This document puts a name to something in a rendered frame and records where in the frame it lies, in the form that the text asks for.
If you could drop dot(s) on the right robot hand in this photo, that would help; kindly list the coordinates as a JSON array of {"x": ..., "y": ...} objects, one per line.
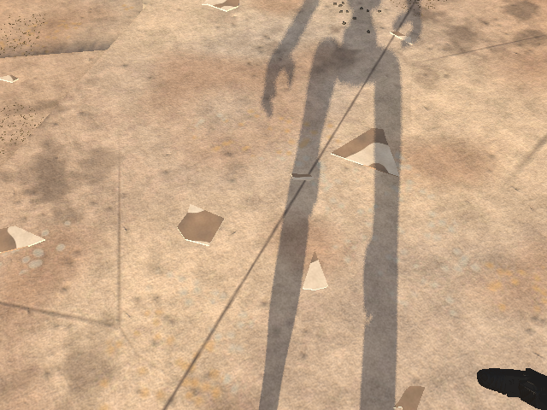
[{"x": 530, "y": 386}]

